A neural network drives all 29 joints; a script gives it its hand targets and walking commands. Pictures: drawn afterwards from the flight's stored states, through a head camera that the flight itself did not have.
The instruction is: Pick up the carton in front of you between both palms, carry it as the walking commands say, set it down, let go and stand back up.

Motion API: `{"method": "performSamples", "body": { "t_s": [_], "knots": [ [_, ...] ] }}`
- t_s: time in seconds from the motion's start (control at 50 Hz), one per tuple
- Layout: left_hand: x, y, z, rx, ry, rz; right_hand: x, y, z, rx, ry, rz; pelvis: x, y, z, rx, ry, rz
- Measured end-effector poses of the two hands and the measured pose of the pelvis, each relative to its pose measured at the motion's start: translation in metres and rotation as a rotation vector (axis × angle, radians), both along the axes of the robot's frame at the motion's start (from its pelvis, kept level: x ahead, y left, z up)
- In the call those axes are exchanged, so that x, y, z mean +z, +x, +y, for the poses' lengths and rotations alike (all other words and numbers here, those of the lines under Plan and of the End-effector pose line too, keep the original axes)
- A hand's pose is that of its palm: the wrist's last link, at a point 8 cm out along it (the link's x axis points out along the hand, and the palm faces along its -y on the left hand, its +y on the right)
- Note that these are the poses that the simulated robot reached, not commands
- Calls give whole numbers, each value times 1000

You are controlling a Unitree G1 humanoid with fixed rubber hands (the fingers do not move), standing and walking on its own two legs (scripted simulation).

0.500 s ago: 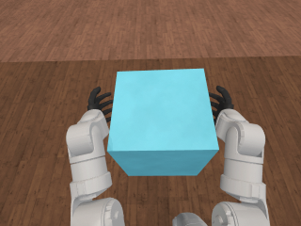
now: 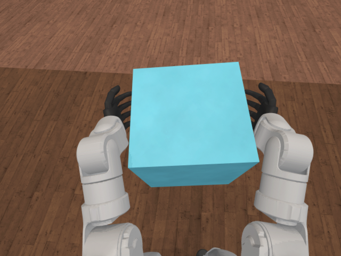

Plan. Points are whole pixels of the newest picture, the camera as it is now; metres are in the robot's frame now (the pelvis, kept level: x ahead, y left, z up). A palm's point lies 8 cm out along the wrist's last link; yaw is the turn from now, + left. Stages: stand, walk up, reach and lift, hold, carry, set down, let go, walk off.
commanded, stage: carry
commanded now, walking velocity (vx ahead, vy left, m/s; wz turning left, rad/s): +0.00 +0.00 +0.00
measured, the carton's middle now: (187, 134) +0.36 +0.00 +0.07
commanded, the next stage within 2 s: none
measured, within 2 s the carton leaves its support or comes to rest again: neither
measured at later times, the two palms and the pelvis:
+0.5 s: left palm (124, 78) +0.46 +0.15 +0.15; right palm (256, 75) +0.47 -0.16 +0.15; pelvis +0.13 -0.01 -0.01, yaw +0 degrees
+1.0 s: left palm (136, 7) +0.75 +0.16 +0.18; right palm (239, 8) +0.71 -0.15 +0.19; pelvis +0.39 +0.04 +0.04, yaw -2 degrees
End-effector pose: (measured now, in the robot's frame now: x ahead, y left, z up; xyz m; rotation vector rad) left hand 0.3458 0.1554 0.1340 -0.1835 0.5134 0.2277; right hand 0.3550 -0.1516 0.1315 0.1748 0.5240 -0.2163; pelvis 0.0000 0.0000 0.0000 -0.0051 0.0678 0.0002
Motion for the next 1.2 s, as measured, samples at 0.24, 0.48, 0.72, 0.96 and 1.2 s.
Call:
{"method": "performSamples", "body": {
  "t_s": [0.24,0.48,0.72,0.96,1.2],
  "knots": [
    [28,46,4,-13,35,0,28,35,2,-6,-44,-4,1,59,7,-10,-2,-38],
    [20,112,-3,8,25,43,17,107,-6,5,-46,41,-8,128,-6,3,-5,-31],
    [14,239,11,-35,10,-6,16,230,10,-47,-26,4,1,238,17,-41,38,-27],
    [36,383,-3,-96,14,16,41,330,-2,-120,-8,10,38,362,46,-45,3,-15],
    [58,528,24,2,16,4,67,514,23,12,-42,-6,39,530,18,3,-29,3]
  ]
}}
